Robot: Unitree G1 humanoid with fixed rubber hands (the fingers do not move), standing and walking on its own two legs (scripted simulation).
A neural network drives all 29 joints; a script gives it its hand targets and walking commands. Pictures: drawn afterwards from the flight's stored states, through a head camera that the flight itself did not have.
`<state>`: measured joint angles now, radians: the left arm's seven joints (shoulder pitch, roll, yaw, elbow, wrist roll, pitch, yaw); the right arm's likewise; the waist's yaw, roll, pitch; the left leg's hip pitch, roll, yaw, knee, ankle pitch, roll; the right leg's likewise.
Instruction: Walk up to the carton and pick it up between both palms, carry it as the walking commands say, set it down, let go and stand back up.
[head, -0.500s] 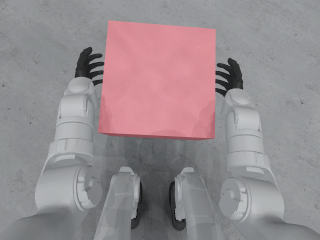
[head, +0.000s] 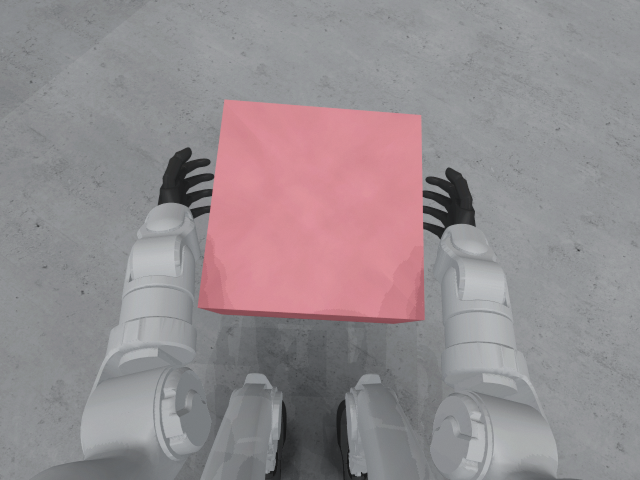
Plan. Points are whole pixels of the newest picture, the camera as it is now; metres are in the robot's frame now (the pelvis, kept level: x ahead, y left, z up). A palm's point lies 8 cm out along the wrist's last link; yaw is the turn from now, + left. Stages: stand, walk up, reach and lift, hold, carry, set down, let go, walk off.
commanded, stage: reach and lift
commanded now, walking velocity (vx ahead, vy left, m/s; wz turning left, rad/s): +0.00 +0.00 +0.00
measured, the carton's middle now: (315, 220) +0.47 +0.00 -0.11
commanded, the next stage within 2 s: none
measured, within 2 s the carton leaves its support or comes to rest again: neither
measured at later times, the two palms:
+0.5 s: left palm (159, 200) +0.43 +0.17 +0.05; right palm (490, 222) +0.40 -0.18 +0.04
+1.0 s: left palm (124, 182) +0.41 +0.18 +0.11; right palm (530, 217) +0.38 -0.18 +0.11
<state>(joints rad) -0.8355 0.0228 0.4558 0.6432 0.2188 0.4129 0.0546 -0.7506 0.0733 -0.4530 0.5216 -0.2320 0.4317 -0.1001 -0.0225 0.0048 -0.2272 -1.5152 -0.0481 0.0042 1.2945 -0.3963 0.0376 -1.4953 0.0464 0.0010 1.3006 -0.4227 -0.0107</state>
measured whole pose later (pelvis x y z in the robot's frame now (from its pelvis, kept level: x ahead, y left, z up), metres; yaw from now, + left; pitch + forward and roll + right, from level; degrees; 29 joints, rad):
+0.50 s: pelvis +0.03 +0.00 +0.07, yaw +0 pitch +30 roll -1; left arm -0.64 -0.06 0.48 0.55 0.29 0.42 -0.02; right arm -0.58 0.11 -0.45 0.47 -0.27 0.44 -0.03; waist -0.03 0.02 -0.23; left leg -1.18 -0.05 -0.01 0.99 -0.33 0.04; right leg -1.16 0.04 0.01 0.99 -0.35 -0.01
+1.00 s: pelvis +0.04 +0.00 +0.12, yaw +1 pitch +16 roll -1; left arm -0.53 -0.07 0.45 0.48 0.31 0.44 -0.09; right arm -0.43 0.16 -0.46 0.36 -0.30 0.46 0.05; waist -0.04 -0.01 -0.08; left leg -0.73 -0.05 -0.02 0.69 -0.24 0.04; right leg -0.71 0.04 0.02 0.69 -0.26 -0.01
